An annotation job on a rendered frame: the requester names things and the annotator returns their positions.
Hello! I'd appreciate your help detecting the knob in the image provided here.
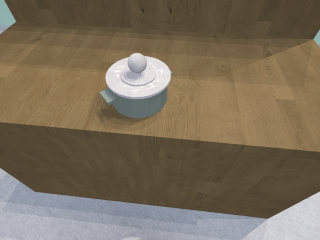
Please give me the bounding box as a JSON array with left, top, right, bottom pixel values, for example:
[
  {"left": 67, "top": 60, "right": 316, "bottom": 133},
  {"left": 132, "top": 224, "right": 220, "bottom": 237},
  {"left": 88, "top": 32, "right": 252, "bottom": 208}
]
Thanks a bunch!
[{"left": 127, "top": 53, "right": 147, "bottom": 73}]

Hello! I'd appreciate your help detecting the pot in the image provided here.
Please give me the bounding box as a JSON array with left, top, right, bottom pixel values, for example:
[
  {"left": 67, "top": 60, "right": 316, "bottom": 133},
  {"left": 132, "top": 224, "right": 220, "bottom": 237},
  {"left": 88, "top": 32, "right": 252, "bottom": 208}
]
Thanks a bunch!
[{"left": 99, "top": 71, "right": 173, "bottom": 119}]

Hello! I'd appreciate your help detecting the table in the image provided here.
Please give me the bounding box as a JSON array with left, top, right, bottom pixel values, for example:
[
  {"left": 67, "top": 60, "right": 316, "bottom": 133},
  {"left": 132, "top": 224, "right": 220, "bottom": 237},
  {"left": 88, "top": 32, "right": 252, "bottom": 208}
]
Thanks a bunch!
[{"left": 0, "top": 0, "right": 320, "bottom": 219}]

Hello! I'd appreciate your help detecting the lid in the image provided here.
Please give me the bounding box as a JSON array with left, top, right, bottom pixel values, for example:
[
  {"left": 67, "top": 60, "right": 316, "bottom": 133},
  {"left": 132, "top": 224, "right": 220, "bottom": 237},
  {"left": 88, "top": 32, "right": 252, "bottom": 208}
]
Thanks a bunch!
[{"left": 105, "top": 56, "right": 171, "bottom": 99}]

